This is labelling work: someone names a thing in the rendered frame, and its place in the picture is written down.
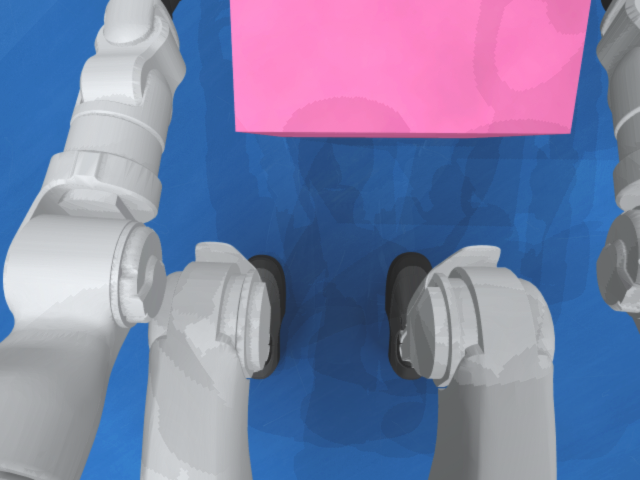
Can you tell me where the robot left upper arm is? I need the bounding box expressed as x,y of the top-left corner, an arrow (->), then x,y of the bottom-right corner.
0,214 -> 167,480

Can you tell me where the left robot shin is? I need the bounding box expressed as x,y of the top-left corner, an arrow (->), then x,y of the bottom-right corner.
148,242 -> 270,372

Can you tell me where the right robot foot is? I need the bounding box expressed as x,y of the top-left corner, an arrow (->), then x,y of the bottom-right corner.
385,252 -> 432,380

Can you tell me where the robot left forearm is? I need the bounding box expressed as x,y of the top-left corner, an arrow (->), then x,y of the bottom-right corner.
3,0 -> 186,312

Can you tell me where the robot right upper arm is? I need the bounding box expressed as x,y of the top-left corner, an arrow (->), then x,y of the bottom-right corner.
596,205 -> 640,334

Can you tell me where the carton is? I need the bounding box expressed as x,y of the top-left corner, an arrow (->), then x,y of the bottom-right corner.
230,0 -> 591,138

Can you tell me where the robot right forearm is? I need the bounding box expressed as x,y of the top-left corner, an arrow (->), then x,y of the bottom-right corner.
596,0 -> 640,211

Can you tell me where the robot left hand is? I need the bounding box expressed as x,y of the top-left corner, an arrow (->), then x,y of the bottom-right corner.
161,0 -> 181,21

